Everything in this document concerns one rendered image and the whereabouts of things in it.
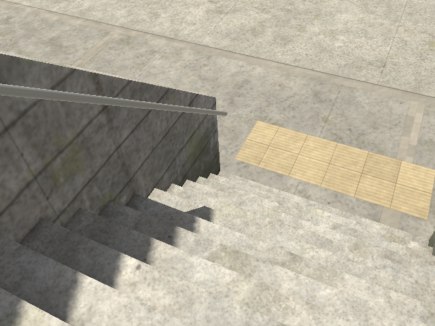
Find stairs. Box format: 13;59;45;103
0;171;435;326

